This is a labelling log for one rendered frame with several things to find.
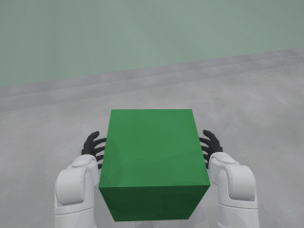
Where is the robot left hand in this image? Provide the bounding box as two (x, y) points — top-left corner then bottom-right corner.
(81, 131), (106, 169)

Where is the carton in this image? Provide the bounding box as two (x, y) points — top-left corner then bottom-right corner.
(98, 109), (211, 222)

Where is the robot right hand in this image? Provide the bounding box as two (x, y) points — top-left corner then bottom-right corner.
(199, 129), (223, 169)

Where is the robot right forearm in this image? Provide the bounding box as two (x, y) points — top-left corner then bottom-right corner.
(208, 152), (259, 228)

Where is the robot left forearm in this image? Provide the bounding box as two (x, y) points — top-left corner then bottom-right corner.
(54, 154), (100, 228)

